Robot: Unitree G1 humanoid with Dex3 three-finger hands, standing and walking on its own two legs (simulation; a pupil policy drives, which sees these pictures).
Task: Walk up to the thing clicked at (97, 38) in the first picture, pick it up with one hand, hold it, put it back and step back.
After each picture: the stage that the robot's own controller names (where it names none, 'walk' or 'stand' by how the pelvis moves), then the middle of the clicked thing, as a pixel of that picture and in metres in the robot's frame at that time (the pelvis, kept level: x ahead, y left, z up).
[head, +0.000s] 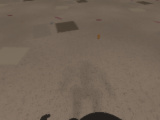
stand; (98, 36) +2.17 -0.24 -0.72
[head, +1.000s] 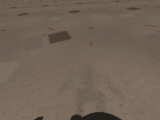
walk; (91, 44) +2.03 +0.10 -0.71
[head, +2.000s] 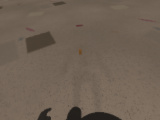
walk; (80, 51) +1.40 +0.27 -0.72
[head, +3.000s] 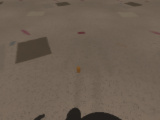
walk; (78, 69) +0.90 +0.23 -0.71
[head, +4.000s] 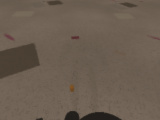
walk; (71, 88) +0.53 +0.22 -0.70
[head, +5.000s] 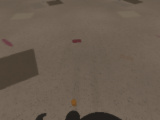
stand; (73, 102) +0.32 +0.18 -0.70
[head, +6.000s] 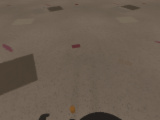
stand; (72, 109) +0.28 +0.19 -0.72
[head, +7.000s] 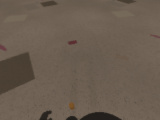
stand; (71, 106) +0.28 +0.20 -0.72
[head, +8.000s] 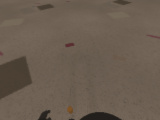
stand; (70, 110) +0.25 +0.22 -0.72
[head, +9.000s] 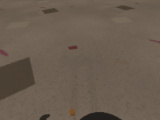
stand; (72, 112) +0.27 +0.20 -0.73
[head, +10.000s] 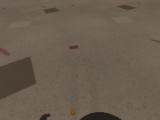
stand; (72, 111) +0.27 +0.19 -0.73
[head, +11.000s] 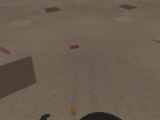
stand; (72, 111) +0.27 +0.19 -0.73
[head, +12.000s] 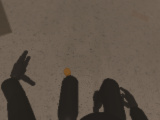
go down; (67, 72) +0.38 +0.18 -0.37
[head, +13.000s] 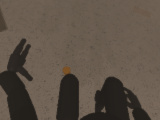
go down; (66, 71) +0.38 +0.19 -0.31
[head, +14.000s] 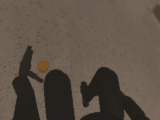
close in; (43, 67) +0.37 +0.22 -0.23
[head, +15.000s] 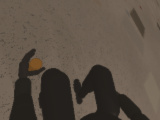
close; (34, 65) +0.37 +0.22 -0.23
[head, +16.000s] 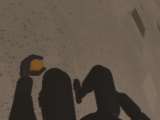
lift; (35, 65) +0.36 +0.22 -0.23
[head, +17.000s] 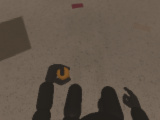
lift; (64, 75) +0.31 +0.18 -0.02
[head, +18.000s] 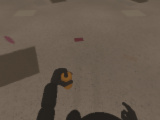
hold; (67, 80) +0.30 +0.17 +0.01
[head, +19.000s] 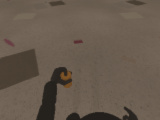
hold; (66, 79) +0.32 +0.17 +0.00
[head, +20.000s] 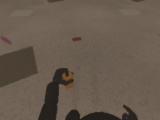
crouch; (68, 80) +0.32 +0.16 -0.02
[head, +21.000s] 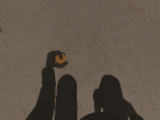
lower; (61, 61) +0.42 +0.18 -0.10
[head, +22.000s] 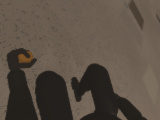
lower; (26, 60) +0.41 +0.24 -0.23
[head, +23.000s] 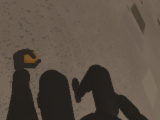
lower; (30, 60) +0.40 +0.24 -0.24
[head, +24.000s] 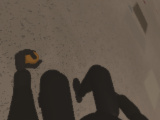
lower; (31, 60) +0.40 +0.24 -0.23
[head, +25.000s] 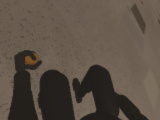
lower; (31, 61) +0.39 +0.24 -0.23
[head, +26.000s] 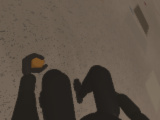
open; (36, 64) +0.38 +0.22 -0.23
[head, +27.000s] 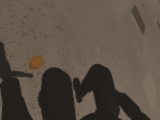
withdraw; (35, 63) +0.38 +0.21 -0.23
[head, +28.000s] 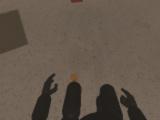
walk; (74, 78) +0.38 +0.15 -0.45
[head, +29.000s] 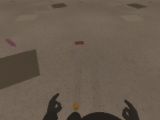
stand; (75, 106) +0.32 +0.14 -0.66
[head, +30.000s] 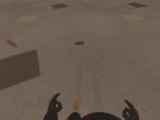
stand; (75, 106) +0.32 +0.15 -0.66
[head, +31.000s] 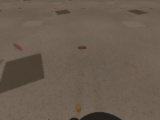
stand; (78, 108) +0.33 +0.13 -0.72
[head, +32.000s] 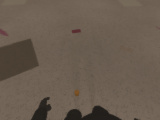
walk; (76, 93) +0.37 +0.11 -0.71
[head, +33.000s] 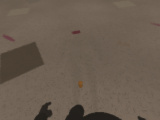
walk; (80, 84) +0.54 +0.13 -0.70
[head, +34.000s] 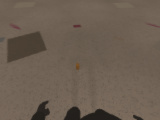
walk; (77, 66) +0.86 +0.18 -0.70
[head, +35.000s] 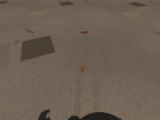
stand; (82, 68) +0.94 +0.13 -0.71
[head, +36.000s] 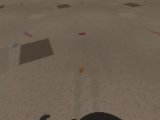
stand; (81, 69) +0.95 +0.16 -0.73
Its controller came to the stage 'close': yes
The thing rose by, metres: 0.71
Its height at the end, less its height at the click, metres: +0.00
